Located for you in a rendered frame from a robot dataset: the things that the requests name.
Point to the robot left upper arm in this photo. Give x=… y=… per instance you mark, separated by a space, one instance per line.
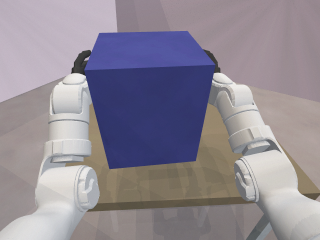
x=63 y=195

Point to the left robot hand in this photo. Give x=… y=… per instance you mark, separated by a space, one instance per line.
x=80 y=64

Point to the robot left forearm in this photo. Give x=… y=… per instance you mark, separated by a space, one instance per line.
x=68 y=129

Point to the robot right upper arm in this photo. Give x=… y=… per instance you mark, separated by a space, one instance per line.
x=268 y=180

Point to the right robot hand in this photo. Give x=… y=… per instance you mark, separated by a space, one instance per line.
x=217 y=69

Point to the table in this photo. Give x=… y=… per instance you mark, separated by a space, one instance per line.
x=208 y=181

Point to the robot right forearm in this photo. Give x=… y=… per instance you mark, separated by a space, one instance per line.
x=247 y=132

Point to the carton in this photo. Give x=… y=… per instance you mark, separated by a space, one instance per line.
x=150 y=92

